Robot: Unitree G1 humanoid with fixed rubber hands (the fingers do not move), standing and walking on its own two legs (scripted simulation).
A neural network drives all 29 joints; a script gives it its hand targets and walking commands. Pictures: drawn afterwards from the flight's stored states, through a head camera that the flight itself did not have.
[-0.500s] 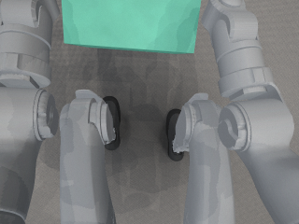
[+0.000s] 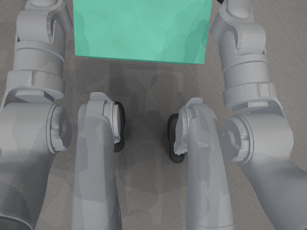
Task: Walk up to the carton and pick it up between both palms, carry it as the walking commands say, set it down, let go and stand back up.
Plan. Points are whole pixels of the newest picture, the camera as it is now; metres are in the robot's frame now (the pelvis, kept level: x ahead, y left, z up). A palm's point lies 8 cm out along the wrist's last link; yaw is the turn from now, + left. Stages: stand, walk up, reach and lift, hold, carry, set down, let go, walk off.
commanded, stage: reach and lift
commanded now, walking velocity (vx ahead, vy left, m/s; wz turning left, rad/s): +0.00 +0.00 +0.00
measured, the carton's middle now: (142, 22) +0.54 +0.04 -0.17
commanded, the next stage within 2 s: none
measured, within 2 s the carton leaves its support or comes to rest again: neither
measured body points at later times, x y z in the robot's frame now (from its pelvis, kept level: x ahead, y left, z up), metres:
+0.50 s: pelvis +0.00 +0.00 +0.05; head +0.29 +0.04 +0.38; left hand +0.54 +0.21 -0.01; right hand +0.54 -0.12 +0.01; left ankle +0.19 +0.13 -0.43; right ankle +0.15 -0.12 -0.43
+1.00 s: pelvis +0.01 +0.00 +0.11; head +0.25 +0.04 +0.47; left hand +0.52 +0.21 +0.07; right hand +0.52 -0.12 +0.09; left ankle +0.19 +0.13 -0.43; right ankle +0.15 -0.12 -0.43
